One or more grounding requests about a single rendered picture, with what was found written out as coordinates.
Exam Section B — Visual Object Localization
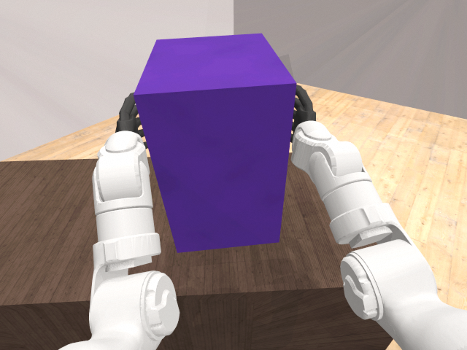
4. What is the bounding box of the carton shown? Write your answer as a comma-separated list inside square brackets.
[134, 34, 297, 253]

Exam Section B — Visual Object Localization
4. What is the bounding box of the robot left hand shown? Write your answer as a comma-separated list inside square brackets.
[115, 93, 148, 149]

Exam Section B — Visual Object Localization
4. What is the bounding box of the robot right upper arm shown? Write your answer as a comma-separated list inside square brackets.
[340, 239, 467, 350]

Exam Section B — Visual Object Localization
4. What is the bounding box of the robot left forearm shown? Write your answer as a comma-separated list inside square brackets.
[89, 131, 161, 333]

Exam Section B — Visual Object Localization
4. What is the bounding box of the robot left upper arm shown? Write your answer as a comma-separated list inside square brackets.
[59, 271, 180, 350]

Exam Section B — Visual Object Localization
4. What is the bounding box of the pedestal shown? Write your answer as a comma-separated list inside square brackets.
[0, 152, 393, 350]

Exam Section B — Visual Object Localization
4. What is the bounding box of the robot right hand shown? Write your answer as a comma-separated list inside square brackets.
[290, 85, 316, 143]

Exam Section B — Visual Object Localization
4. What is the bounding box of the robot right forearm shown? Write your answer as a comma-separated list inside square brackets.
[291, 121, 437, 292]

